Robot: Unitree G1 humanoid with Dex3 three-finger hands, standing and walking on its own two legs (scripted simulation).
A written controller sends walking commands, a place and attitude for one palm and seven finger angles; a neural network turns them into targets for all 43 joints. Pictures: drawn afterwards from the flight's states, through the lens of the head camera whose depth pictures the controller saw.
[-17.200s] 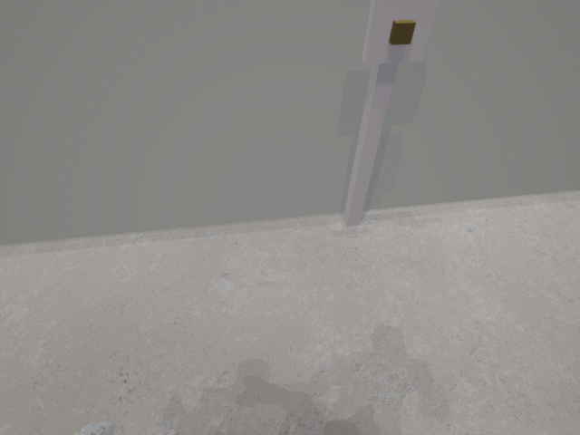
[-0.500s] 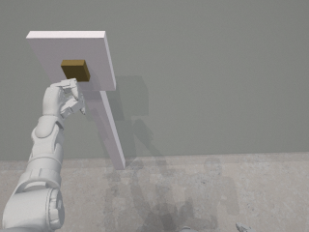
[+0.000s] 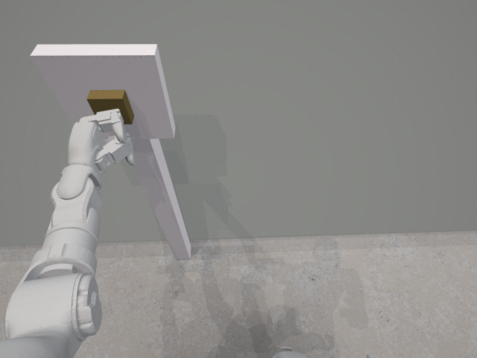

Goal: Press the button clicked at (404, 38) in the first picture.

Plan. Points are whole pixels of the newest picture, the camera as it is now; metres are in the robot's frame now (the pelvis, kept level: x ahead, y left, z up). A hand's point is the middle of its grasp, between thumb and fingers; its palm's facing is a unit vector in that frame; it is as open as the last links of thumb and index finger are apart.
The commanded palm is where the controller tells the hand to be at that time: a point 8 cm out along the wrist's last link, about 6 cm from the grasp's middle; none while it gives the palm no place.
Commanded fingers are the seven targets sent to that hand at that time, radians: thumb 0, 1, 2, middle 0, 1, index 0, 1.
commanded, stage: press the button with the knuckle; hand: left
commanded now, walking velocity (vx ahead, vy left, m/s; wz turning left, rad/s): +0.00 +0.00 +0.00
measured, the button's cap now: (112, 106) +0.51 +0.21 +0.13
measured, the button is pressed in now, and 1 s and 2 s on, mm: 0 11 0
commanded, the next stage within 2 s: hold the button down briefly in 0.58 s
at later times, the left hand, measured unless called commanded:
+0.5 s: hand (128, 141) +0.46 +0.18 +0.10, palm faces +0.04 -1.00 -0.03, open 3.0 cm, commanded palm +0.45 +0.23 +0.10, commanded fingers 0.00 0.90 0.90 -1.30 -1.50 -1.30 -1.50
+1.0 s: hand (127, 138) +0.46 +0.19 +0.09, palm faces +0.03 -1.00 -0.04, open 3.1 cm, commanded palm +0.47 +0.23 +0.10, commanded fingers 0.00 0.90 0.90 -1.30 -1.50 -1.30 -1.50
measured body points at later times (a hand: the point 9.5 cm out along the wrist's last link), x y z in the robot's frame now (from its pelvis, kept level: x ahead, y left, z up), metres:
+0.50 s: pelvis -0.02 -0.01 -0.01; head +0.06 -0.01 +0.44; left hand +0.45 +0.24 +0.10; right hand +0.02 -0.28 -0.13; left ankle -0.03 +0.10 -0.71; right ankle +0.03 -0.12 -0.71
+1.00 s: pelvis -0.04 -0.01 -0.01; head +0.06 +0.00 +0.42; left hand +0.45 +0.24 +0.10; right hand -0.02 -0.28 -0.13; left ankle -0.03 +0.10 -0.71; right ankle +0.03 -0.12 -0.71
